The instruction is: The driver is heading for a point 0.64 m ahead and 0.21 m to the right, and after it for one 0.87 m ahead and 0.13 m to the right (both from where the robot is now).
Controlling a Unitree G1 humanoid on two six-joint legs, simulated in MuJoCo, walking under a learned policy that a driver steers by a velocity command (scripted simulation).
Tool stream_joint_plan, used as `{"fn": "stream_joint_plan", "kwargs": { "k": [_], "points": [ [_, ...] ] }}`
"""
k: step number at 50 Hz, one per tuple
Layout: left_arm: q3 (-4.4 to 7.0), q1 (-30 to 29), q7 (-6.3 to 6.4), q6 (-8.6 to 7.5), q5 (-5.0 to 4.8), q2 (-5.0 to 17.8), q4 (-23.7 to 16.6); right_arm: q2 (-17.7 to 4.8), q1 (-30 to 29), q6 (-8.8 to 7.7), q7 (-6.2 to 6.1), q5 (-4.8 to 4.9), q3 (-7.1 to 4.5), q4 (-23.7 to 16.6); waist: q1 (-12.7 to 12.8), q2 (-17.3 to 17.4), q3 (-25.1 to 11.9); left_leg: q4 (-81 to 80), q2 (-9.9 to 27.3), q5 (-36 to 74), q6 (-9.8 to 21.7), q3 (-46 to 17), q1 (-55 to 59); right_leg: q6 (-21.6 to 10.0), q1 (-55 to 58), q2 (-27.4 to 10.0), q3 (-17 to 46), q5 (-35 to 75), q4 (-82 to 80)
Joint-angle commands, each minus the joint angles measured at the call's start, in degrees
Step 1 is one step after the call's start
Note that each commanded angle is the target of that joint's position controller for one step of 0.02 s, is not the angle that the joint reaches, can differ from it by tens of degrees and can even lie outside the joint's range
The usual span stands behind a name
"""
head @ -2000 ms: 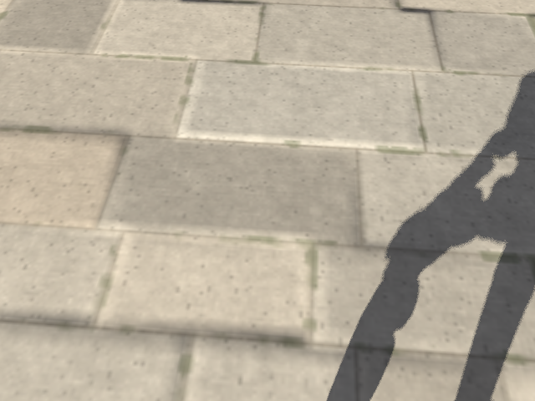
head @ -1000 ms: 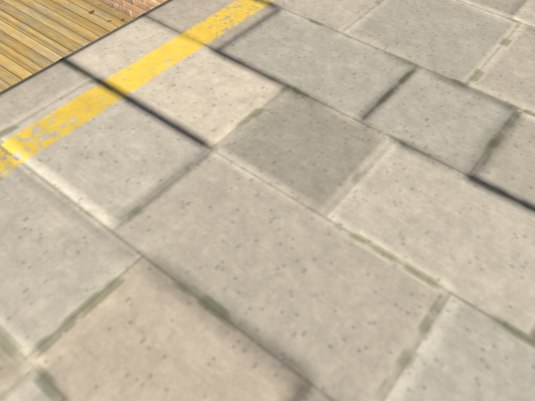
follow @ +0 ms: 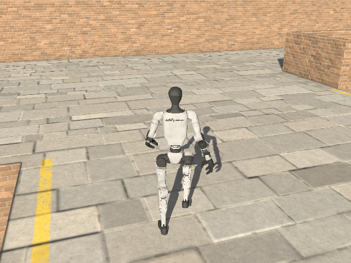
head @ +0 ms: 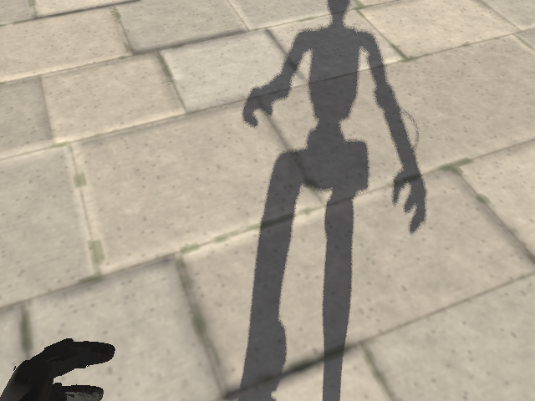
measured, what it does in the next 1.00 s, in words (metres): walks ahead, turning right: right foot, then left foot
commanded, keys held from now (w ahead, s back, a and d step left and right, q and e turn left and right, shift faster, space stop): w+e+shift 0.36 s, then w+shift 0.14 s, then shift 0.50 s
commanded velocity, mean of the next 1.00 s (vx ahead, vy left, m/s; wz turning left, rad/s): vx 0.71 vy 0.00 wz -0.58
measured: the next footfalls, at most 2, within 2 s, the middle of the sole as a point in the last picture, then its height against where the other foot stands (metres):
right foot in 0.16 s outside the picture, level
left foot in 0.56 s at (262, 297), level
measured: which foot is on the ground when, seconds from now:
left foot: down 0.00-0.16, up 0.18-0.54, down 0.56-0.98, up 1.00-1.00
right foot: up 0.00-0.14, down 0.16-0.58, up 0.60-0.94, down 0.96-1.00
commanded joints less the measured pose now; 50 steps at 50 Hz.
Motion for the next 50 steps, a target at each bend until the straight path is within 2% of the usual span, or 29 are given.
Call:
{"fn": "stream_joint_plan", "kwargs": {
  "k": [1, 4, 5, 7, 8, 9, 10, 11, 12, 13, 15, 18, 21, 24, 26, 27, 28, 29, 30, 31, 32, 33, 34, 38, 42, 46, 48, 49, 50],
  "points": [
    [-1.30, -6.3, -1.30, -0.48, -0.03, -0.6, -5.0, -4.5, -4.6, -1.65, -0.17, -0.14, -0.20, -3.6, 3.3, 5.2, 8.7, -9.9, 11.8, 34.0, 1.9, 0.5, -8.0, -1.9, 4.8, 0.4, -4.8, 4.4, -11.4],
    [-1.18, -5.1, -0.88, -0.86, -0.21, -0.1, -3.7, -8.0, -1.5, -0.53, -1.36, -0.04, -0.84, -3.1, 5.1, 8.1, 4.8, -0.6, 12.4, 72.7, 0.2, 3.9, -0.6, -5.1, 14.7, 6.7, -10.8, 0.8, -18.0],
    [-0.68, -1.0, -0.36, -0.95, -0.17, 1.2, -2.5, -9.9, -1.7, 0.33, -1.94, -0.10, -1.31, -3.3, 8.0, 9.8, 1.9, 6.2, 13.8, 81.4, 0.1, 3.6, 1.1, -6.1, 19.4, 8.4, -10.7, -2.3, -18.9],
    [1.89, 19.1, 1.17, -1.46, -0.38, 5.8, 3.5, -12.2, -6.4, 2.24, -2.20, -0.48, -2.05, -5.2, 17.5, 11.0, -7.0, 31.7, 16.3, 84.0, 1.9, 1.3, -5.4, -9.4, 41.3, 10.7, -6.6, -7.7, -21.6],
    [3.80, 27.1, 2.75, -1.70, -0.78, 7.9, 7.1, -10.9, -7.7, 2.71, -1.43, -0.81, -2.04, -6.0, 19.5, 6.4, -9.6, 51.8, 12.4, 54.3, 2.0, 1.1, -17.5, -11.2, 56.0, 9.4, -0.9, -9.0, -26.8],
    [5.21, 22.4, 4.04, -0.98, -2.03, 12.8, 6.9, -3.0, -8.5, 2.32, -0.38, -1.73, -0.26, -9.1, 12.4, -7.5, -6.0, 72.9, 2.1, -5.8, 0.8, -0.1, -37.1, -13.6, 61.4, -1.2, 16.9, -3.2, -25.8],
    [5.97, 22.0, 3.99, 0.00, -0.01, 16.7, 4.1, -4.9, -8.8, 1.09, -0.38, 0.03, -0.18, -16.0, 10.8, -7.3, -17.4, 83.1, -1.2, -8.8, -0.7, -12.7, -53.2, -24.7, 75.0, -9.5, 43.6, -11.6, -37.3],
    [5.98, 23.3, 4.59, 0.04, -0.34, 14.1, 4.1, -6.4, -14.3, -0.44, -0.33, -0.31, 0.17, -16.9, 12.1, 3.1, -13.5, 77.9, 2.4, -3.7, -0.3, -17.7, -56.4, -22.2, 70.2, -10.8, 47.1, -16.8, -45.6],
    [5.42, 21.6, 5.05, -0.51, -0.57, 11.3, 5.6, -6.2, -15.0, -1.08, -0.30, -0.08, 0.50, -16.6, 9.0, 6.8, -4.3, 70.9, 4.4, -1.1, -0.1, -17.7, -55.0, -20.3, 59.8, -9.5, 43.7, -15.0, -48.5],
    [4.88, 19.9, 5.35, -1.43, -0.68, 9.6, 6.3, -5.6, -15.8, -0.70, -0.45, -0.87, 0.71, -16.1, 5.9, 9.8, -0.1, 66.0, 6.0, -1.9, -0.7, -17.6, -50.9, -18.6, 50.8, -6.8, 39.0, -9.7, -49.1],
    [3.58, 17.0, 5.78, -3.27, -0.96, 6.9, 6.0, -5.1, -12.8, 1.83, -0.41, -2.69, 0.93, -15.0, 1.3, 10.3, 2.4, 59.3, 8.0, -4.7, -2.6, -17.9, -43.4, -17.5, 37.9, -2.7, 31.6, -2.9, -49.4],
    [3.45, 16.7, 5.16, -5.10, -1.25, 6.9, 6.3, -2.5, -21.4, 3.36, 0.35, -2.26, 1.89, -19.1, 1.8, 7.6, 6.0, 43.4, 8.8, 0.7, -4.1, -15.3, -37.7, -15.9, 24.6, 2.0, 26.5, -3.0, -52.8],
    [3.65, 18.3, 4.42, -5.93, -1.77, 6.5, 7.6, 0.3, -26.5, 2.78, 1.49, -0.49, 3.17, -20.1, 4.8, 4.3, 4.7, 26.3, 6.5, 23.6, -1.8, -12.8, -26.0, -11.2, 21.6, 5.2, 20.6, 5.1, -53.7],
    [3.61, 23.5, 4.21, -6.22, -2.31, 6.6, 10.2, -1.7, -28.9, 2.48, 1.57, -0.22, 2.57, -19.9, 8.0, 2.8, 3.3, 18.6, 4.4, 27.9, 1.2, -11.8, -24.8, -8.8, 34.3, 1.6, 21.3, 16.2, -52.0],
    [3.91, 25.4, 4.87, -5.82, -1.65, 8.9, 11.6, -4.3, -24.4, 2.11, 0.79, -0.98, 1.27, -18.3, 6.4, 2.6, -0.3, 16.0, 0.1, 19.8, 3.1, -10.4, -22.3, -6.2, 45.0, 0.4, 20.5, 37.5, -41.5],
    [4.10, 25.2, 5.07, -5.51, -1.18, 10.2, 12.1, -5.7, -17.3, 1.54, 0.13, -1.13, 0.38, -16.3, 2.6, 2.3, -4.0, 14.4, -1.8, 17.6, 3.9, -9.8, -15.9, -4.2, 47.0, 0.8, 19.3, 45.1, -30.8],
    [3.88, 23.1, 5.15, -5.61, -1.12, 9.5, 12.0, -7.1, -8.1, 0.83, -0.61, -1.29, -0.34, -13.9, -2.8, 1.9, -7.3, 12.7, 1.2, 21.4, 4.7, -11.3, -5.0, -2.3, 41.7, 3.1, 17.9, 40.4, -17.7],
    [2.45, 22.6, 5.43, -6.05, -0.87, 3.6, 10.2, -11.5, 2.2, 0.45, -1.50, -2.15, -1.31, -12.1, -5.9, 8.1, -14.7, 16.7, 13.8, 28.0, 6.3, -22.7, 8.5, -0.5, 31.6, 7.3, 13.7, 15.0, 2.6],
    [1.57, 32.7, 5.66, -5.95, -4.23, -0.6, 9.4, -15.5, 1.6, 0.66, -0.30, -1.92, -2.64, -10.5, 0.6, 29.3, -25.4, 10.8, 29.1, 46.3, 17.1, -53.6, 21.5, 2.8, 16.4, 16.8, 10.0, -26.2, 22.1],
    [1.61, 28.4, 6.58, -5.12, -1.54, 3.6, 10.9, -10.5, -4.4, 1.29, 0.56, -0.68, -2.23, -13.0, 0.6, 13.5, -20.8, 10.8, 25.9, 45.7, 16.7, -49.8, 15.1, 2.2, 12.1, 11.2, 11.5, -22.2, 23.6],
    [1.30, 20.4, 5.79, -4.79, -4.87, 3.1, 8.6, -3.2, -8.9, -0.28, 0.12, 1.05, -0.44, -14.7, -2.2, 14.3, -14.1, 9.7, 22.4, 45.8, 15.3, -38.5, 12.3, 3.9, 8.9, 7.5, 13.7, -23.3, 23.4],
    [1.14, 15.2, 5.55, -4.37, -4.68, 3.3, 6.8, -3.0, -11.2, -0.99, 0.51, 1.45, -0.26, -13.3, -1.1, 7.8, -8.6, 8.6, 19.3, 48.0, 13.9, -32.7, 5.6, 4.4, 7.5, 5.3, 11.2, -22.7, 20.2],
    [1.62, 11.2, 5.50, -4.05, -3.82, 3.7, 5.6, -2.6, -11.9, -1.46, 0.49, 2.07, -0.20, -12.3, -0.5, 5.3, -5.1, 6.5, 17.1, 47.8, 13.5, -29.4, 1.3, 4.5, 6.4, 3.8, 10.4, -22.6, 15.9],
    [0.35, 14.0, 5.21, -2.65, -2.88, -1.3, 5.2, -4.0, -17.7, -1.84, 0.78, 2.08, -0.42, -10.3, 6.4, 6.2, -0.9, 0.1, 14.4, 51.7, 13.9, -21.0, -14.1, 5.6, 14.9, 1.8, 7.4, -18.1, -3.9],
    [-0.62, 8.3, 3.59, -3.50, -2.11, -2.0, 4.4, -7.2, -17.5, -0.62, -0.26, 2.96, -1.45, -8.5, 4.5, 9.3, -4.9, -0.6, 10.2, 48.0, 12.1, -13.1, -16.3, 6.2, 26.8, 3.2, 3.9, 4.2, -24.9],
    [0.56, 5.3, 3.17, -3.98, -1.09, 0.8, 4.0, -7.6, -16.7, 0.39, -0.70, 3.40, -1.61, -6.5, 4.9, 7.6, -4.4, 5.6, 11.4, 41.2, 9.9, -13.8, -12.2, 3.0, 29.0, 3.4, 4.5, 8.3, -33.2],
    [1.91, 8.8, 3.98, -4.11, -0.34, 3.5, 5.5, -6.2, -14.3, 0.76, -0.64, 2.89, -1.11, -5.3, 6.1, 5.4, -5.8, 15.2, 7.1, 37.8, 6.7, -11.9, -13.8, 0.4, 37.4, 3.6, 4.1, 19.8, -37.4],
    [2.61, 11.2, 4.72, -3.92, 0.46, 7.1, 5.2, -4.4, -11.9, 0.44, -0.57, 1.23, -0.29, -5.9, 5.7, -1.3, -10.5, 25.9, 2.9, 22.8, 3.2, -9.2, -20.7, -4.1, 47.7, -5.4, 12.8, 47.2, -32.9],
    [1.24, 12.4, 5.11, -3.29, 1.44, 3.6, 5.7, 0.2, -5.5, 0.98, 0.06, 1.37, 1.66, -5.0, 4.3, -9.9, -19.6, 40.1, 0.0, -13.3, -0.1, -13.0, -28.4, -15.6, 57.2, -17.7, 26.2, 56.7, -33.1]
  ]
}}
